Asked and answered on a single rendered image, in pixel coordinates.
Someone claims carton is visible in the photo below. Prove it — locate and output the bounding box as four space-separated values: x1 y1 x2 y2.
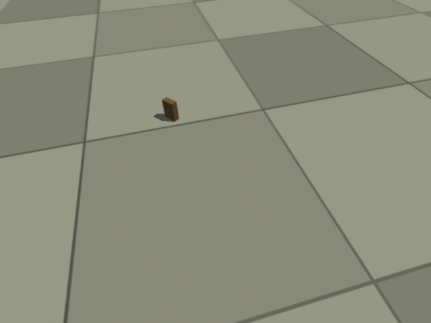
162 97 179 122

